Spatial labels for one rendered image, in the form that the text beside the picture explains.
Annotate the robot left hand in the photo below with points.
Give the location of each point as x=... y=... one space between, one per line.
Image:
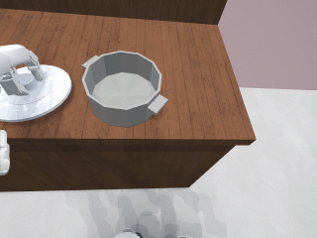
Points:
x=17 y=54

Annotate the robot left upper arm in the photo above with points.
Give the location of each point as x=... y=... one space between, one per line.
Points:
x=4 y=154

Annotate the left robot forearm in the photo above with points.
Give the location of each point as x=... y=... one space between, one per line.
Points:
x=4 y=68

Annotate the pot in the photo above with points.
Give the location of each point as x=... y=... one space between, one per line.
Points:
x=123 y=88

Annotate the left robot shin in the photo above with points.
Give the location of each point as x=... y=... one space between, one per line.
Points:
x=128 y=230

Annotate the table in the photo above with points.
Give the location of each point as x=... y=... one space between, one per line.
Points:
x=70 y=148

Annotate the lid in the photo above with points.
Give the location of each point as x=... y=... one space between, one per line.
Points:
x=43 y=99

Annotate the knob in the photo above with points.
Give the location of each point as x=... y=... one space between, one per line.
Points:
x=27 y=80

